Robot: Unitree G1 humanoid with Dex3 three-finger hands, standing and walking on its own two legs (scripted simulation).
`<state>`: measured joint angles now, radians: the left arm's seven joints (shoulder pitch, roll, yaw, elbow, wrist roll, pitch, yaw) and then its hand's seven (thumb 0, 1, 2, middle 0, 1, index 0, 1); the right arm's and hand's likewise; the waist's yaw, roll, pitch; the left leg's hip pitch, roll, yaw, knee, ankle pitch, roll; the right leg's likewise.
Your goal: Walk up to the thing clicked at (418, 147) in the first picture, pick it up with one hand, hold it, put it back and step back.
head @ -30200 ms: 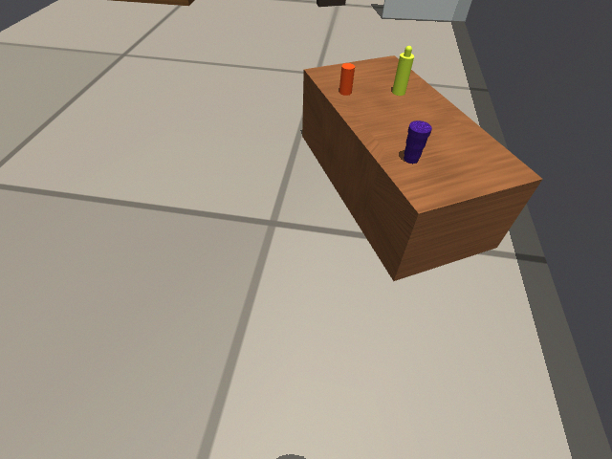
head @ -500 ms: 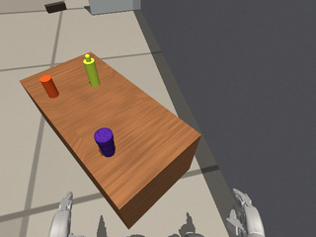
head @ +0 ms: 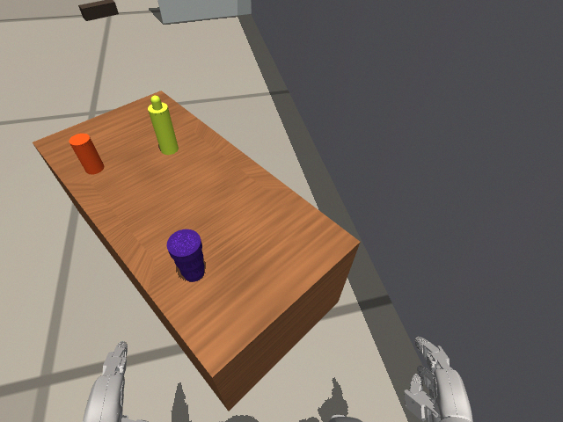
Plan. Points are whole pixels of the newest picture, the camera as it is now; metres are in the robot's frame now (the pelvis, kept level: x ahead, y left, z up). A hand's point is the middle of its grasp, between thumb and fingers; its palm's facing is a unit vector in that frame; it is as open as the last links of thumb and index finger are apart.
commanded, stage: home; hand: left
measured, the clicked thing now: (189, 258) +0.52 +0.22 -0.25
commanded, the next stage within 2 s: stand in 0.50 s
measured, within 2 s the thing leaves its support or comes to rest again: neither
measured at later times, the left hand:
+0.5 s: hand (151, 412) +0.16 +0.18 -0.06, palm faces +0.12 -0.95 -0.27, open 17.4 cm
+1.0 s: hand out of the picture +0.11 +0.24 -0.11, palm faces -0.01 -0.94 -0.35, open 10.3 cm
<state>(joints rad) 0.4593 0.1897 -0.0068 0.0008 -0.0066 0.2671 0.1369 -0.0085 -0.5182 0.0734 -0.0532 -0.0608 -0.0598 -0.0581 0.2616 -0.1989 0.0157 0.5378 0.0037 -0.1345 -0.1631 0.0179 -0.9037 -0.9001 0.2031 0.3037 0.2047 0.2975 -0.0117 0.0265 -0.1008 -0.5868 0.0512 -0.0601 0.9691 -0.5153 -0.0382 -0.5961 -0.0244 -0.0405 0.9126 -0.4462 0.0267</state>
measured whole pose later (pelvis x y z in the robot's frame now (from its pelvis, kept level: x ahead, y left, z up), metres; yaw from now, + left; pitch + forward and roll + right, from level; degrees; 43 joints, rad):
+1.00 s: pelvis -0.01 +0.00 +0.01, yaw +1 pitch +1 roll +0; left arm 0.25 0.33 0.01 0.67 0.05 0.03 0.01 0.00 0.39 0.77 -0.19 -0.28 -0.20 -0.28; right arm 0.22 -0.31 -0.04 0.81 -0.06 -0.02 -0.01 0.02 -0.91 -0.90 0.20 0.30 0.21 0.30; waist 0.02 -0.02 0.00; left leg -0.41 0.01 -0.04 0.85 -0.46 -0.02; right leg -0.44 -0.06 -0.02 0.85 -0.42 0.03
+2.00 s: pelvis -0.01 -0.01 +0.06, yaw +1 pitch -4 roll +0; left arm 0.11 0.32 0.01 1.17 0.02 -0.01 0.00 0.01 0.91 0.90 -0.20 -0.30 -0.20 -0.30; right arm 0.15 -0.34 -0.01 1.13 -0.02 0.00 -0.01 0.01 -0.91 -0.90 0.20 0.30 0.20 0.30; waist 0.01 0.02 0.05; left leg -0.08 0.04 -0.05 0.35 -0.21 -0.05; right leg -0.12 -0.03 -0.06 0.37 -0.18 0.01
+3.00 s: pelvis +0.00 -0.02 +0.06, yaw +0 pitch -2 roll +0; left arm 0.11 0.34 0.01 1.15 0.01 -0.01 0.00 0.01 0.91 0.90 -0.20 -0.30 -0.20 -0.30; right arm 0.13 -0.35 -0.01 1.13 -0.02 0.00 0.00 0.01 -0.91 -0.90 0.20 0.30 0.20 0.30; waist 0.01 0.01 0.06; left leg -0.08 0.05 -0.03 0.33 -0.21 -0.06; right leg -0.13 -0.02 -0.04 0.36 -0.19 0.01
